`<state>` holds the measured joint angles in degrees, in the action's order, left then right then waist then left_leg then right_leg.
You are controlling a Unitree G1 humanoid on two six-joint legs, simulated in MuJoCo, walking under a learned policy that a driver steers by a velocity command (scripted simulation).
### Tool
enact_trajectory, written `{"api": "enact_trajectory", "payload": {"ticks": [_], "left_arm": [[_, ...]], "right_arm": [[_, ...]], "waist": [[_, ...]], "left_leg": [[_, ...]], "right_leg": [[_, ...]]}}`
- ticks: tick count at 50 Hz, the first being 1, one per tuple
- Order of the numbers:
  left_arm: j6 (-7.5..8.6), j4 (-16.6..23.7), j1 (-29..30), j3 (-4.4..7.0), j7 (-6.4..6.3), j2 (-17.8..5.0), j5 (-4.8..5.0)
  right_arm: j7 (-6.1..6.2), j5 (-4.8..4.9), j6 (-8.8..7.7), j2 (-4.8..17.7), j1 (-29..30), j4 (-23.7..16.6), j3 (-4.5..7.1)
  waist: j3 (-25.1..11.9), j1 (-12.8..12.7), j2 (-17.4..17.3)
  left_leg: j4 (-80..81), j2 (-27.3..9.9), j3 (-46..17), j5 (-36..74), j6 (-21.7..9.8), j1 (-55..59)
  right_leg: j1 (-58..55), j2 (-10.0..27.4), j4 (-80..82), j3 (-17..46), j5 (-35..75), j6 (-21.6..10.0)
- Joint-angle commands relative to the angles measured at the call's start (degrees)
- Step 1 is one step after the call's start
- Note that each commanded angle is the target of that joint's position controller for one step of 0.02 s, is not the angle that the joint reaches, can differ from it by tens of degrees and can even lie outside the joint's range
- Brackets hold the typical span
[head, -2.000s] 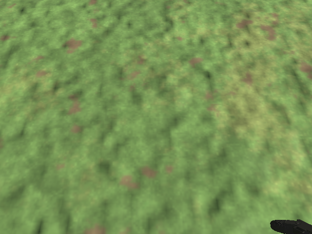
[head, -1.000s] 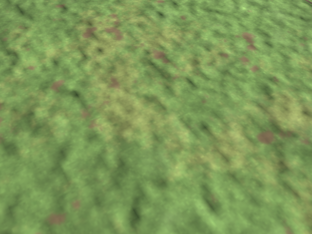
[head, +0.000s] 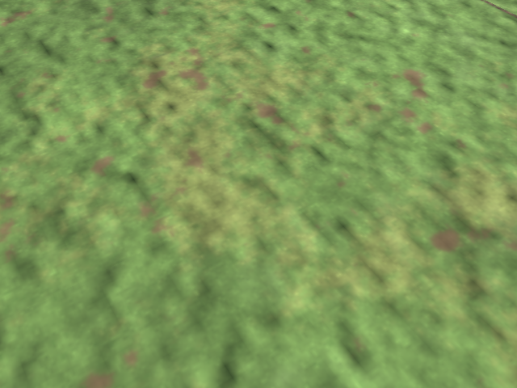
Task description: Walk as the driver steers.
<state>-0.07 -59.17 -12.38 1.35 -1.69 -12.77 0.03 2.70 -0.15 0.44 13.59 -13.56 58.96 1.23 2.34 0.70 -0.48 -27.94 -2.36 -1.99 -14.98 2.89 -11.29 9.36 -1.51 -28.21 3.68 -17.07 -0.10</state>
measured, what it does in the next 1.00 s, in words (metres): shifts its weight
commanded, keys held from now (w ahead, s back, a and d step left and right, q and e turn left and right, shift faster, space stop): no key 0.66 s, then w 0.34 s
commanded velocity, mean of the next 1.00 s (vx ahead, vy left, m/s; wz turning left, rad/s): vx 0.08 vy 0.00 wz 0.00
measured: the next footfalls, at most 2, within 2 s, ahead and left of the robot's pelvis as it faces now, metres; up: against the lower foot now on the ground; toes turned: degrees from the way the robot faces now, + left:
right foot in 1.34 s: +0.42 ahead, -0.09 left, +0.00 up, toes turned -1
left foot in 1.90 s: +0.73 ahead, +0.15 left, +0.00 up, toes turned +3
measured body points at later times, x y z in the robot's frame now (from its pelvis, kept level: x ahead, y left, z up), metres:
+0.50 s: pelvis +0.00 +0.01 +0.00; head +0.01 +0.01 +0.45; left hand +0.01 +0.25 -0.16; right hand +0.00 -0.24 -0.16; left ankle +0.00 +0.15 -0.74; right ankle -0.02 -0.12 -0.74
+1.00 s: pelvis +0.06 +0.04 -0.01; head +0.06 +0.05 +0.44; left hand +0.03 +0.28 -0.17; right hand +0.04 -0.21 -0.15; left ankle +0.01 +0.14 -0.74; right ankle -0.02 -0.11 -0.71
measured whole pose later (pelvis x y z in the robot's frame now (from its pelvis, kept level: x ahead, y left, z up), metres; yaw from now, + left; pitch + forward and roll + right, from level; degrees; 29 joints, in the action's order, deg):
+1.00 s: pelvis +0.06 +0.04 -0.01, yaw +0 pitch +1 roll +0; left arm 3.8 -61.8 -23.0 1.3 -1.1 -12.0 2.0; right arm -0.1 1.4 -6.9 11.0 -22.6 60.4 1.4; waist -0.9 0.6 1.4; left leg -34.2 1.5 0.5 -23.0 -2.1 -11.6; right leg 15.1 0.2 -48.2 4.7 -26.8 -1.5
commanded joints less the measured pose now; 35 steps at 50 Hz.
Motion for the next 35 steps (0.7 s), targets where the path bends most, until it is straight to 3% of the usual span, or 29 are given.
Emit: {"api": "enact_trajectory", "payload": {"ticks": [1, 33, 35], "left_arm": [[0.36, 0.8, -1.5, 0.97, -0.24, -6.1, 0.03], [0.17, -3.4, -7.0, -0.3, -0.73, -3.3, 0.13], [-0.02, -4.1, -8.5, -0.33, -0.92, -2.9, 0.41]], "right_arm": [[0.19, 0.01, -0.41, 5.9, -2.3, -0.9, 0.91], [0.16, 0.23, -0.62, 2.9, -7.1, 2.3, -0.19], [0.35, 0.46, -0.41, 2.2, -8.3, 3.1, -0.24]], "waist": [[0.0, -0.1, 0.5], [1.7, -0.5, 0.2], [1.1, -0.6, 0.5]], "left_leg": [[3.4, 0.6, 1.3, 8.5, -0.7, 0.8], [3.4, 1.5, 1.2, 6.2, -1.9, -1.2], [2.7, 3.3, 2.7, -7.8, -2.4, -1.5]], "right_leg": [[2.7, 1.5, 5.4, 0.8, 11.0, -0.9], [4.6, 1.0, 5.0, -0.9, 7.5, 0.1], [5.2, -0.3, 5.1, -1.9, -7.0, -0.6]]}}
